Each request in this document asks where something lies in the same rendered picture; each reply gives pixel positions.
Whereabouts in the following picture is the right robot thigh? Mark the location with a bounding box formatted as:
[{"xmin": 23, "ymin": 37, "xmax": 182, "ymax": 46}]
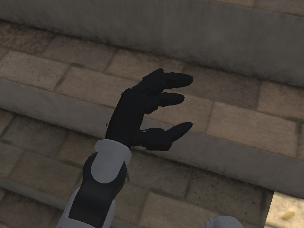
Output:
[{"xmin": 203, "ymin": 216, "xmax": 244, "ymax": 228}]

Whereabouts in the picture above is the left robot forearm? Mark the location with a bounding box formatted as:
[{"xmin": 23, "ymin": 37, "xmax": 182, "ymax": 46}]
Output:
[{"xmin": 56, "ymin": 139, "xmax": 132, "ymax": 228}]

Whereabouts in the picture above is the left robot hand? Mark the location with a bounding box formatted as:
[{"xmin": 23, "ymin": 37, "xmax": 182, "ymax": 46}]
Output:
[{"xmin": 104, "ymin": 68, "xmax": 194, "ymax": 151}]

